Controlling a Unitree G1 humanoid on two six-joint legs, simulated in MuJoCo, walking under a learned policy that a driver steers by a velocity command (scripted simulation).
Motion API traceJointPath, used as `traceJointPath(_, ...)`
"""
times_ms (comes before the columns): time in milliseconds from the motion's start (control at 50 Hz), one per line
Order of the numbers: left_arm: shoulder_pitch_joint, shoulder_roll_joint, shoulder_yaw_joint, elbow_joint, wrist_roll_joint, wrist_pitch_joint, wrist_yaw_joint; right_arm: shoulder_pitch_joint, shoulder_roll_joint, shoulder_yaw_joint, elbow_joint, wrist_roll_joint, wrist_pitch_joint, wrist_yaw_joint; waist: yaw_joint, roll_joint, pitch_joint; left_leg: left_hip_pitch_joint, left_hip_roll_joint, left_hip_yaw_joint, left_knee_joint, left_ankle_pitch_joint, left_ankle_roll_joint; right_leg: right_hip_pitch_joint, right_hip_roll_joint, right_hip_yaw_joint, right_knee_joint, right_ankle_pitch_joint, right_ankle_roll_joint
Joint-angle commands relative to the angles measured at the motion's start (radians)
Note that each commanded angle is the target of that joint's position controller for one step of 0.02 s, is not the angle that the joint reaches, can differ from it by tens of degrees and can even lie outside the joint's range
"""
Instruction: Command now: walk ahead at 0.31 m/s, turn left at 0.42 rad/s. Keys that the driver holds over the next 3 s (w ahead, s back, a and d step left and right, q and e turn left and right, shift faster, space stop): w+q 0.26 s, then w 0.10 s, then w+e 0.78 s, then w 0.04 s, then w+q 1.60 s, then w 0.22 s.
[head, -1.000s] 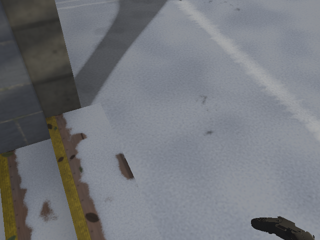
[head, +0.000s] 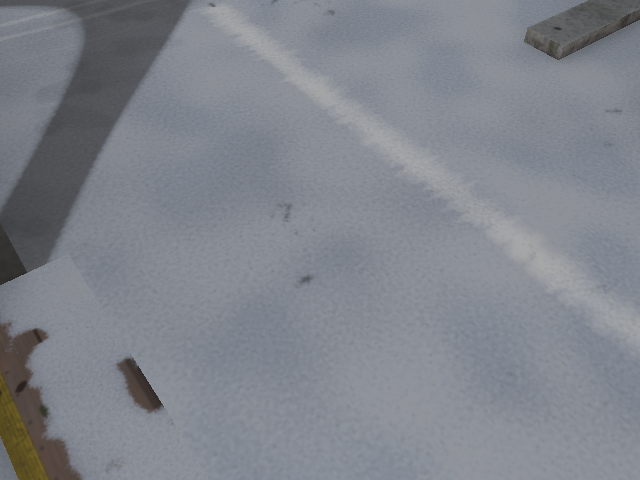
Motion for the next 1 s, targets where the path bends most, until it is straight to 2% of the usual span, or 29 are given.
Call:
traceJointPath(20,0.000,0.044,-0.013,-0.070,0.003,-0.049,0.028,-0.122,-0.019,0.017,-0.085,-0.038,-0.028,0.049,0.015,-0.036,0.102,-0.656,0.046,-0.105,0.385,-0.023,-0.007,0.318,-0.495,0.683,-0.371,-0.373,-0.292)
traceJointPath(40,-0.047,0.013,-0.024,-0.075,-0.013,-0.047,0.027,-0.081,-0.067,-0.005,-0.065,-0.022,-0.034,0.043,-0.019,-0.063,0.032,-0.567,0.037,-0.044,0.483,0.016,-0.018,0.274,-0.421,0.531,-0.354,-0.292,-0.223)
traceJointPath(80,-0.025,-0.051,-0.063,-0.058,-0.024,-0.050,0.029,-0.101,-0.073,-0.015,-0.069,-0.046,-0.037,0.046,-0.029,-0.110,0.008,-0.444,0.047,0.033,0.583,0.075,-0.016,0.203,-0.304,0.273,-0.360,-0.119,-0.115)
traceJointPath(100,-0.027,-0.034,-0.064,-0.064,-0.020,-0.048,0.041,-0.091,-0.070,-0.015,-0.058,-0.050,-0.033,0.061,-0.026,-0.104,0.017,-0.388,0.050,0.066,0.604,0.108,-0.032,0.158,-0.279,0.197,-0.370,-0.029,-0.093)
traceJointPath(120,0.006,0.006,-0.056,-0.053,-0.005,-0.044,0.047,-0.098,-0.062,-0.010,-0.053,-0.040,-0.032,0.079,-0.004,-0.086,0.040,-0.386,0.059,0.086,0.599,0.135,-0.046,0.148,-0.280,0.147,-0.379,0.010,-0.093)
traceJointPath(160,0.113,0.033,-0.055,-0.005,0.009,-0.033,0.038,-0.173,-0.027,0.008,-0.073,-0.016,-0.041,0.104,0.054,-0.060,0.075,-0.457,0.091,0.100,0.472,0.171,-0.061,0.236,-0.298,0.093,-0.378,0.064,-0.107)
traceJointPath(200,0.199,0.033,-0.062,0.050,0.011,-0.029,0.018,-0.237,0.005,0.025,-0.094,-0.011,-0.046,0.114,0.090,-0.055,0.092,-0.453,0.103,0.128,0.317,0.170,-0.051,0.299,-0.309,0.042,-0.358,0.168,-0.121)
traceJointPath(220,0.182,0.131,-0.010,0.072,-0.071,0.007,0.039,-0.366,-0.026,0.023,-0.159,0.121,-0.020,0.111,0.098,0.037,0.204,-0.502,0.097,0.137,0.232,0.200,-0.041,0.280,-0.274,0.024,-0.291,0.249,-0.054)
traceJointPath(240,0.190,0.156,-0.005,0.085,-0.074,0.025,0.050,-0.363,0.003,0.038,-0.175,0.128,-0.011,0.113,0.090,-0.013,0.178,-0.462,0.090,0.155,0.176,0.196,-0.043,0.274,-0.295,0.007,-0.275,0.281,-0.051)
traceJointPath(280,0.166,0.160,0.003,0.090,-0.069,0.033,0.046,-0.311,-0.019,0.033,-0.180,0.099,0.007,0.110,0.063,-0.104,0.159,-0.316,0.074,0.195,0.118,0.155,-0.035,0.207,-0.304,-0.021,-0.246,0.361,-0.062)
traceJointPath(320,0.135,0.148,0.006,0.104,-0.082,0.027,0.036,-0.264,-0.041,0.020,-0.180,0.081,0.021,0.105,0.015,-0.128,0.130,-0.157,0.026,0.229,0.055,0.123,0.009,0.168,-0.316,-0.037,-0.185,0.612,-0.070)
traceJointPath(360,0.097,0.167,0.017,0.113,-0.097,0.023,0.039,-0.067,-0.097,-0.016,-0.125,0.065,0.025,0.092,-0.111,-0.107,0.018,0.156,-0.046,0.256,-0.065,0.208,0.082,0.117,-0.293,-0.113,0.046,0.926,-0.040)
traceJointPath(380,0.094,0.162,0.015,0.109,-0.093,0.017,0.043,0.093,-0.153,-0.046,-0.086,0.065,0.029,0.072,-0.190,-0.104,-0.065,0.427,-0.025,0.184,-0.077,0.218,0.122,-0.040,-0.263,-0.131,0.236,0.849,-0.011)
traceJointPath(400,0.059,0.100,-0.005,0.067,-0.053,0.004,0.040,0.264,-0.243,-0.068,-0.056,0.060,0.039,0.043,-0.238,0.070,-0.193,0.732,0.230,-0.141,-0.060,0.225,0.177,-0.332,-0.179,-0.138,0.606,0.206,0.022)
traceJointPath(420,0.114,0.033,-0.030,0.041,-0.076,-0.028,0.025,0.250,-0.264,-0.048,-0.066,0.034,0.026,0.038,-0.176,0.240,-0.376,0.866,0.482,-0.685,-0.277,0.015,0.344,-0.586,-0.038,0.043,0.917,-0.278,0.047)
traceJointPath(440,0.011,0.124,0.001,0.031,-0.108,-0.045,0.018,0.234,-0.188,-0.035,-0.051,0.026,0.016,0.040,-0.217,0.111,-0.299,0.752,0.454,-0.628,-0.347,-0.045,0.313,-0.661,-0.079,0.161,0.999,-0.194,0.043)
traceJointPath(460,-0.067,0.121,0.002,-0.004,-0.123,-0.041,0.019,0.171,-0.147,-0.021,-0.039,0.027,0.006,0.044,-0.177,0.097,-0.156,0.602,0.414,-0.431,-0.358,-0.030,0.270,-0.693,-0.120,0.130,0.985,-0.102,0.041)
traceJointPath(480,-0.076,0.107,0.001,0.002,-0.108,-0.030,0.030,0.093,-0.103,-0.005,-0.032,0.034,-0.006,0.052,-0.115,0.018,-0.080,0.434,0.363,-0.299,-0.385,0.036,0.228,-0.635,-0.166,0.118,0.931,-0.018,0.046)
traceJointPath(500,-0.045,0.104,0.007,0.013,-0.093,-0.013,0.037,0.033,-0.066,0.004,-0.027,0.029,-0.020,0.062,-0.063,0.042,-0.044,0.313,0.315,-0.204,-0.416,0.090,0.195,-0.563,-0.191,0.133,0.875,0.043,0.054)
traceJointPath(540,0.023,0.082,0.012,0.041,-0.097,0.030,0.039,-0.008,-0.047,0.007,0.001,0.017,-0.041,0.077,-0.008,0.074,-0.011,0.165,0.269,-0.070,-0.463,0.166,0.165,-0.471,-0.197,0.149,0.858,0.100,0.066)
traceJointPath(620,-0.062,0.066,0.011,0.019,-0.087,0.048,0.039,0.041,-0.097,-0.004,0.066,0.002,-0.052,0.064,-0.018,0.054,0.058,0.129,0.238,0.097,-0.488,0.336,0.137,-0.565,-0.171,0.200,0.749,0.259,0.082)
traceJointPath(700,-0.176,0.070,0.004,-0.006,-0.079,0.035,0.013,0.086,-0.126,-0.003,0.098,0.007,-0.054,0.043,-0.058,0.042,0.064,0.210,0.228,0.179,-0.502,0.393,0.103,-0.551,-0.149,0.148,0.486,0.437,0.078)
traceJointPath(840,-0.401,0.022,-0.029,-0.106,-0.082,0.028,-0.038,0.208,-0.172,-0.018,0.160,0.024,-0.005,0.029,-0.154,0.027,0.130,0.551,0.321,0.229,-0.430,0.534,0.092,-0.701,-0.139,0.044,0.242,0.301,0.043)
traceJointPath(900,-0.385,0.046,-0.019,-0.135,-0.085,0.026,-0.056,0.183,-0.208,-0.025,0.153,0.032,0.015,0.015,-0.109,0.092,0.076,0.551,0.316,0.290,-0.286,0.935,0.064,-0.522,-0.063,-0.062,0.191,0.145,0.002)
traceJointPath(920,-0.324,0.072,-0.005,-0.128,-0.085,0.029,-0.057,0.176,-0.230,-0.031,0.146,0.035,0.022,0.007,-0.073,0.129,0.025,0.550,0.312,0.304,-0.188,1.113,0.054,-0.416,-0.017,-0.094,0.191,0.091,-0.019)
traceJointPath(940,-0.195,0.116,0.019,-0.100,-0.087,0.032,-0.054,0.162,-0.248,-0.037,0.139,0.040,0.029,0.001,-0.003,0.136,-0.045,0.515,0.295,0.318,-0.021,1.199,0.038,-0.241,0.027,-0.105,0.144,0.092,-0.049)
traceJointPath(960,-0.024,0.184,0.054,-0.060,-0.082,0.035,-0.038,0.150,-0.249,-0.035,0.127,0.046,0.026,-0.006,0.086,0.101,-0.128,0.358,0.258,0.329,0.213,1.072,0.000,0.053,0.029,-0.046,0.066,0.184,-0.095)
traceJointPath(980,0.082,0.285,0.081,-0.035,-0.078,0.046,-0.012,0.182,-0.150,-0.007,0.090,0.015,0.006,-0.003,0.073,-0.092,-0.233,-0.018,0.161,0.321,0.555,0.400,-0.052,0.426,-0.196,0.315,0.090,0.256,-0.190)
traceJointPath(1000,0.063,0.313,0.076,-0.067,-0.079,0.036,-0.017,0.191,-0.091,0.022,0.039,0.017,-0.038,0.014,0.022,-0.217,-0.382,-0.339,-0.036,0.116,0.840,-0.240,-0.091,0.658,-0.384,0.859,-0.067,0.173,-0.378)
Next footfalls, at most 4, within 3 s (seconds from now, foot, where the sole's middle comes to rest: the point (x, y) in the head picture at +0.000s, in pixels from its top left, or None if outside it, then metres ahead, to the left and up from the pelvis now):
0.38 left None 0.25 0.18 -0.77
0.96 right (349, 448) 0.59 -0.01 -0.77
1.48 left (288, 318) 0.92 0.15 -0.77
1.96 right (362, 240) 1.19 -0.03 -0.77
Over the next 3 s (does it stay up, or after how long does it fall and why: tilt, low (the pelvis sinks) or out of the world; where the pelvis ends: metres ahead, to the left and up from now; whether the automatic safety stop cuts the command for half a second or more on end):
stays up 1.52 0.30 -0.02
